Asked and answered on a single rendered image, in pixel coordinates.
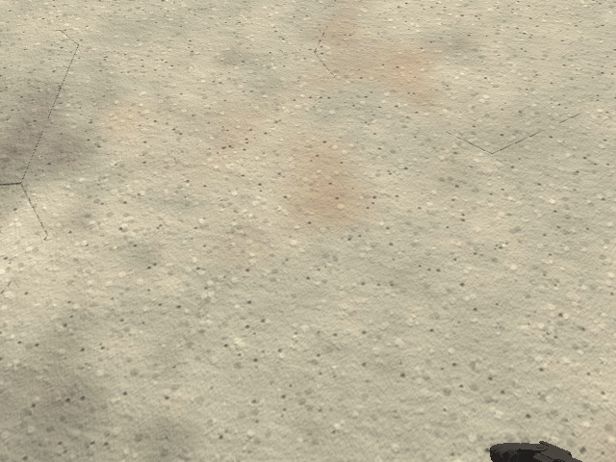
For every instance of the robot right hand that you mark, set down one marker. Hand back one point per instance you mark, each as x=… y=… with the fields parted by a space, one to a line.
x=526 y=452

